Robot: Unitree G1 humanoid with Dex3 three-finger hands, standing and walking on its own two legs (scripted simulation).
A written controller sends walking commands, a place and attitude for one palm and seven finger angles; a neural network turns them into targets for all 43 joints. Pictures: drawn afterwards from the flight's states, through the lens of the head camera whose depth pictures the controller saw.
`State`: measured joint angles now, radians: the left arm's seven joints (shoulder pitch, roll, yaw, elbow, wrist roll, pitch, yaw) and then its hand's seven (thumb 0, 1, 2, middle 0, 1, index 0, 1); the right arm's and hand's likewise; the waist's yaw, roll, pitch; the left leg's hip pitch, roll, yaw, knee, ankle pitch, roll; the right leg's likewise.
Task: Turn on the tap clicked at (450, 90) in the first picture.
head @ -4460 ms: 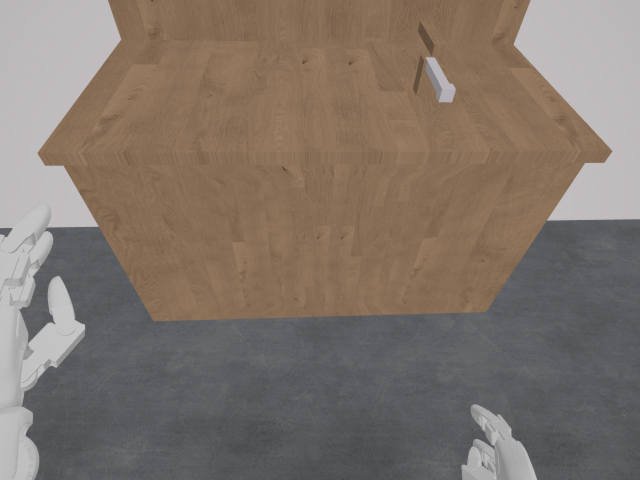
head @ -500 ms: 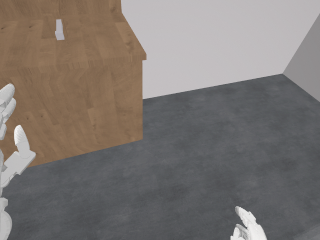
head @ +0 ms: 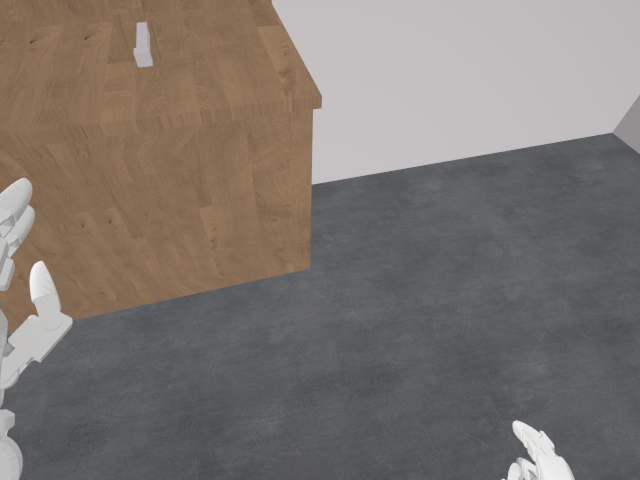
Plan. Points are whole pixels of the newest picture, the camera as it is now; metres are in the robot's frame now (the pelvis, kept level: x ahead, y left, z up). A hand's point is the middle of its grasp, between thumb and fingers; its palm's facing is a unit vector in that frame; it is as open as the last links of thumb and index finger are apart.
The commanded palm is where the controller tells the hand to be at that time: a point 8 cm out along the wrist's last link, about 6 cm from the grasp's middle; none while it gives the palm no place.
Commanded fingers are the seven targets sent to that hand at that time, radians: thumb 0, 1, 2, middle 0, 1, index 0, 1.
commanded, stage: take the last steps up to it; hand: left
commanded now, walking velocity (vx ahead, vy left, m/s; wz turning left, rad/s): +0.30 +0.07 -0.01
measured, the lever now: (143, 57) +0.82 +0.41 +0.10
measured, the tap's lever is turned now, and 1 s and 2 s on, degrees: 0 0 0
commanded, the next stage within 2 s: come to a stop and stand still in 1.50 s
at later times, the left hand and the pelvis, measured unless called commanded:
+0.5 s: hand (109, 234) +0.31 +0.24 +0.17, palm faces +0.41 -0.80 -0.44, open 7.4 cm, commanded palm +0.25 +0.28 +0.18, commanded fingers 0.00 0.90 0.90 -0.20 -0.30 -0.20 -0.30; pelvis +0.09 +0.00 +0.00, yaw +0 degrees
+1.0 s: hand (139, 140) +0.44 +0.25 +0.19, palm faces +0.35 -0.81 -0.47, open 7.4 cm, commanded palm +0.39 +0.30 +0.18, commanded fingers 0.00 0.90 0.90 -0.20 -0.30 -0.20 -0.30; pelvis +0.22 +0.03 +0.00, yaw -2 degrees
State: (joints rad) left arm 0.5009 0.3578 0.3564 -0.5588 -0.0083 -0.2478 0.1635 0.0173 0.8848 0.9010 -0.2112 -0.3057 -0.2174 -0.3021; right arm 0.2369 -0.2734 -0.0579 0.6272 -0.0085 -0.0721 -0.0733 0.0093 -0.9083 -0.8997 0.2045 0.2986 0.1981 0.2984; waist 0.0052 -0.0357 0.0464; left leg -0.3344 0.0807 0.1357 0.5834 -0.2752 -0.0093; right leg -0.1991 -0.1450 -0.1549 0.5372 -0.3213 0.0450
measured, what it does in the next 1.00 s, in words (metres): walks ahead: left foot, then right foot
